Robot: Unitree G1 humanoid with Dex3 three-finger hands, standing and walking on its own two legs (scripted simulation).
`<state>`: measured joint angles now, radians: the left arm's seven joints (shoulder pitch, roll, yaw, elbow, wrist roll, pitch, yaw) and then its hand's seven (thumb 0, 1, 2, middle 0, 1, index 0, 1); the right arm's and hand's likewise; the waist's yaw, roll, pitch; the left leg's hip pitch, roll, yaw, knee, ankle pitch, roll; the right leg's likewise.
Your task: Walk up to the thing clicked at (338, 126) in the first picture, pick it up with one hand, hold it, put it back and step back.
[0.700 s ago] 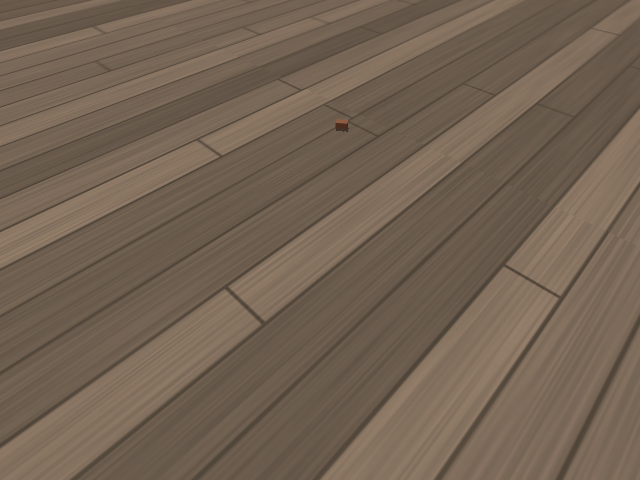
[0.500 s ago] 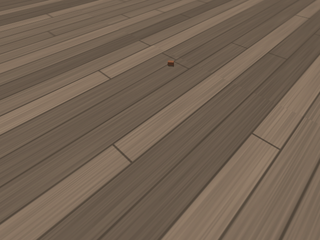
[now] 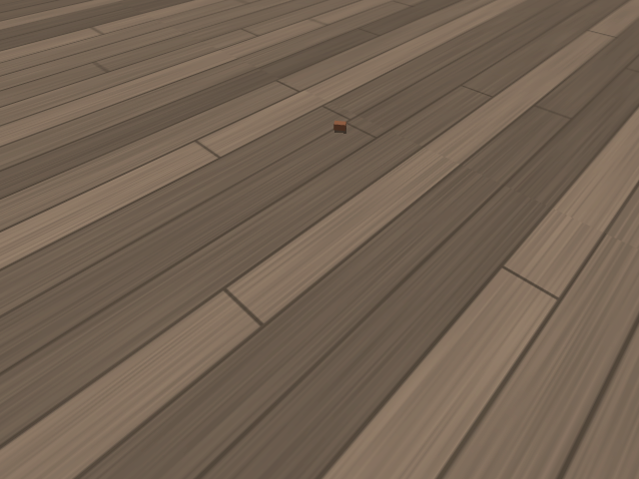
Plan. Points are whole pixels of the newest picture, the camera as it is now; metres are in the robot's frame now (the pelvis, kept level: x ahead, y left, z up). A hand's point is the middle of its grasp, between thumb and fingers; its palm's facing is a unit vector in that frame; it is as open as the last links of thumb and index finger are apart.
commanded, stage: stand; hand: left
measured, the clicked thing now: (340, 125) +2.13 -0.06 -0.76
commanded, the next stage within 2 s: walk up in 0.42 s
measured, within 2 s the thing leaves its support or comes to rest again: neither
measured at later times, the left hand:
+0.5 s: hand out of the picture +0.08 +0.26 -0.15, palm faces -0.03 -0.94 -0.33, open 7.4 cm
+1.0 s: hand (223, 439) +0.24 +0.16 -0.13, palm faces -0.06 -0.92 -0.39, open 7.4 cm
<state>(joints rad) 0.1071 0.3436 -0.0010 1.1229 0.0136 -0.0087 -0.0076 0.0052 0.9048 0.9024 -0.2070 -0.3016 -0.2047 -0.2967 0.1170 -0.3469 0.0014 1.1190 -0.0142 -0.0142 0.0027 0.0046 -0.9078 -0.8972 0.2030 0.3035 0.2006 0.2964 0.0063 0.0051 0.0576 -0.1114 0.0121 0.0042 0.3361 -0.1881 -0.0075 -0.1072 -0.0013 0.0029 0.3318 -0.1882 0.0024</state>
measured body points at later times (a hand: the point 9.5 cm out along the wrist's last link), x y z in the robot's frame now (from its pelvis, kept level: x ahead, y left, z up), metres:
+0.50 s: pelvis +0.01 +0.00 +0.00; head +0.01 +0.00 +0.45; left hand +0.08 +0.31 -0.13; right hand +0.09 -0.31 -0.13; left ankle -0.01 +0.12 -0.74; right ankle -0.01 -0.12 -0.74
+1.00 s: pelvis +0.18 -0.12 -0.01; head +0.16 -0.14 +0.44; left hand +0.24 +0.20 -0.11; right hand +0.25 -0.45 -0.13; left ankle +0.25 +0.01 -0.68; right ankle +0.16 -0.22 -0.75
